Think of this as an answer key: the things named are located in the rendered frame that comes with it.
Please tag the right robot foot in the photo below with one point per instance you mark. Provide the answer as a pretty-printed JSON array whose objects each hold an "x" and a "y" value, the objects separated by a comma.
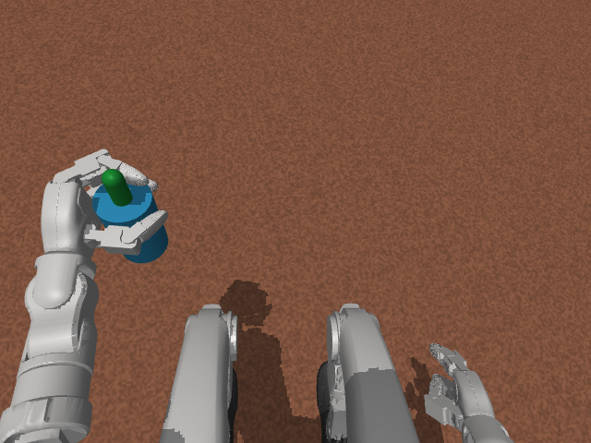
[{"x": 323, "y": 402}]

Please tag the right robot hand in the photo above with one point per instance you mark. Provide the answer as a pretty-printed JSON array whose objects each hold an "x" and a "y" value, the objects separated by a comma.
[{"x": 452, "y": 402}]

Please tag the bottle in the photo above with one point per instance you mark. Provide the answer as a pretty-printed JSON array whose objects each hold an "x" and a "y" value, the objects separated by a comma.
[{"x": 117, "y": 203}]

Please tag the left robot hand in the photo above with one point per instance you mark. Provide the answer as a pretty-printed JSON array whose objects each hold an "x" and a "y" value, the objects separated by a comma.
[{"x": 69, "y": 222}]

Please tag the right robot arm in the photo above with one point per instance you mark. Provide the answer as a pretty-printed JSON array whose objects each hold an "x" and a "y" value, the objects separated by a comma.
[{"x": 484, "y": 429}]

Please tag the left robot arm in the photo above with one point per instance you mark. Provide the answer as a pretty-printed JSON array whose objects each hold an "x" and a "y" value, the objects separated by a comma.
[{"x": 50, "y": 403}]

